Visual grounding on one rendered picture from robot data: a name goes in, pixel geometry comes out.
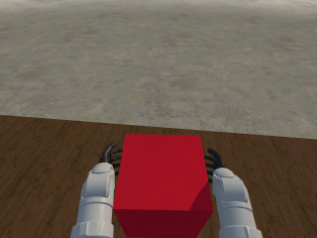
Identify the carton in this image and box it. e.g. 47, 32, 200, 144
113, 134, 214, 238

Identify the robot right hand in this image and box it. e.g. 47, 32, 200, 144
204, 148, 226, 183

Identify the robot right forearm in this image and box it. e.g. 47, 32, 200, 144
212, 168, 263, 238

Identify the robot left forearm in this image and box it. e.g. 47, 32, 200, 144
70, 163, 115, 238

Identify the robot left hand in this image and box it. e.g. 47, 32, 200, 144
99, 142, 123, 176

